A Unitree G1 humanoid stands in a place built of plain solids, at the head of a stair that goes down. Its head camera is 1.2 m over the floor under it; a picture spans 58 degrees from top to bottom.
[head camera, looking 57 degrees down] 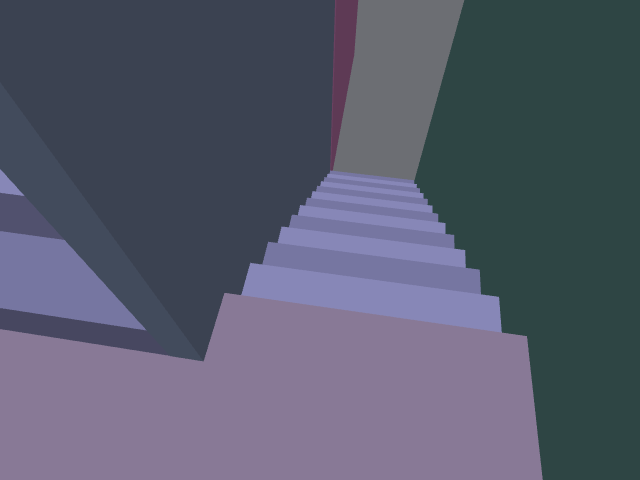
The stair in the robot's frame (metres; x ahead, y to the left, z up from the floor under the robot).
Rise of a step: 0.19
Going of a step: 0.22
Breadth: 0.90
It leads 9 degrees to the right of straight ahead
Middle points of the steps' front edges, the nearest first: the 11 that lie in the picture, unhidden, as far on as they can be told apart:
0.52 -0.15 0.00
0.73 -0.19 -0.19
0.95 -0.22 -0.38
1.17 -0.25 -0.58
1.38 -0.29 -0.77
1.60 -0.32 -0.96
1.81 -0.35 -1.15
2.03 -0.39 -1.35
2.24 -0.42 -1.54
2.46 -0.45 -1.73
2.67 -0.49 -1.92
